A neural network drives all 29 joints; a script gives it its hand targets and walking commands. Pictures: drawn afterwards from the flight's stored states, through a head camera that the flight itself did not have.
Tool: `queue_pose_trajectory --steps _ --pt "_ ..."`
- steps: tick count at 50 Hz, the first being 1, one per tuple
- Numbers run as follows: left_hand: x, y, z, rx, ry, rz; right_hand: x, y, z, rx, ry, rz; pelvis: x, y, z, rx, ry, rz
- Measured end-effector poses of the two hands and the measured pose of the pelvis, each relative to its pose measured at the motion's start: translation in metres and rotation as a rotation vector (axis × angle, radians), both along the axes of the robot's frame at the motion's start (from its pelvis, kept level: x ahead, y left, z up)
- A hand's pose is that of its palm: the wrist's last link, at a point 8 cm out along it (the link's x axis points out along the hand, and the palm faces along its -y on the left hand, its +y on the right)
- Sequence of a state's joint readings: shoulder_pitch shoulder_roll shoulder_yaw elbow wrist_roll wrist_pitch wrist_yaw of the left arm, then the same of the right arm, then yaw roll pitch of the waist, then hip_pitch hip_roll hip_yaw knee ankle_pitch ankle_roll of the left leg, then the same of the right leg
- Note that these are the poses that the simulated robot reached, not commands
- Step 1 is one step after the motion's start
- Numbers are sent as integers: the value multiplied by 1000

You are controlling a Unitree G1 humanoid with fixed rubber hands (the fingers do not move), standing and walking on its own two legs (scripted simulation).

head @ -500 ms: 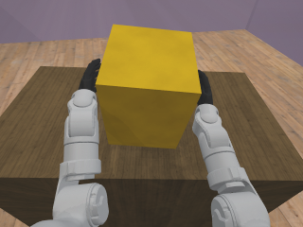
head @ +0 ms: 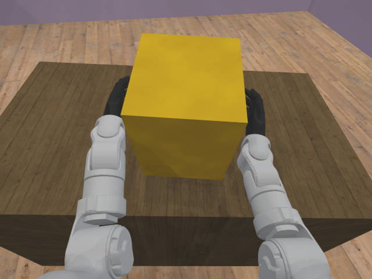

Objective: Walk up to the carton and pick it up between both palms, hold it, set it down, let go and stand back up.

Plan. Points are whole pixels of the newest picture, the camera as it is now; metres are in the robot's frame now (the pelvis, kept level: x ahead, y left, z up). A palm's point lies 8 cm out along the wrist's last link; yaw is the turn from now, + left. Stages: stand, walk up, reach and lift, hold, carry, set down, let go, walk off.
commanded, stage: set down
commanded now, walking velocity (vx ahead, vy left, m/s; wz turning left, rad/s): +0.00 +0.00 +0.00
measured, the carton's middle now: (186, 113) +0.44 +0.00 +0.11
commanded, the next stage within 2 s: none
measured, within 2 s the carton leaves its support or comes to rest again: neither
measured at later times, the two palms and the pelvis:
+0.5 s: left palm (129, 122) +0.41 +0.13 +0.11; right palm (262, 140) +0.36 -0.16 +0.10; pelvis +0.00 +0.00 +0.00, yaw +0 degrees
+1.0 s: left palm (133, 125) +0.43 +0.12 +0.08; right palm (257, 146) +0.37 -0.16 +0.08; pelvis +0.01 +0.01 +0.00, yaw +0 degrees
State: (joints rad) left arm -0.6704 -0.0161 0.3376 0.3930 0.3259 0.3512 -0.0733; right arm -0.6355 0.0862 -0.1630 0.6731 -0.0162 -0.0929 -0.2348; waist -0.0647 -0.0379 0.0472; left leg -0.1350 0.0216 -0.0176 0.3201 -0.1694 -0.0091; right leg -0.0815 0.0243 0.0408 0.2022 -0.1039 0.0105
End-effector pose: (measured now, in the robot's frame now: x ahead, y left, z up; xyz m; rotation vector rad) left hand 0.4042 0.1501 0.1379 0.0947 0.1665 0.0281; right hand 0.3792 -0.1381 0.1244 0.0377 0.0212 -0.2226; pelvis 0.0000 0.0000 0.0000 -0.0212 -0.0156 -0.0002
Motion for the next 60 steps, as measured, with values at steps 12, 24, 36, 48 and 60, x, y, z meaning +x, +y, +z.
queue_pose_trajectory --steps 12,24,36,48,60 --pt "-1 -11 -16 -7 35 -38 -12 -10 -13 -26 34 -35 -3 1 0 -1 -6 0" --pt "5 -23 -30 -24 69 -74 -16 -20 -21 -51 68 -68 -2 1 0 -1 -5 0" --pt "17 -24 -42 -38 102 -95 -10 -20 -31 -51 98 -90 5 7 0 0 9 3" --pt "26 -25 -57 -37 135 -116 -8 -20 -45 -60 133 -113 14 11 0 1 22 4" --pt "30 -30 -61 -43 127 -134 -10 -23 -52 -59 124 -135 17 11 0 1 27 3"
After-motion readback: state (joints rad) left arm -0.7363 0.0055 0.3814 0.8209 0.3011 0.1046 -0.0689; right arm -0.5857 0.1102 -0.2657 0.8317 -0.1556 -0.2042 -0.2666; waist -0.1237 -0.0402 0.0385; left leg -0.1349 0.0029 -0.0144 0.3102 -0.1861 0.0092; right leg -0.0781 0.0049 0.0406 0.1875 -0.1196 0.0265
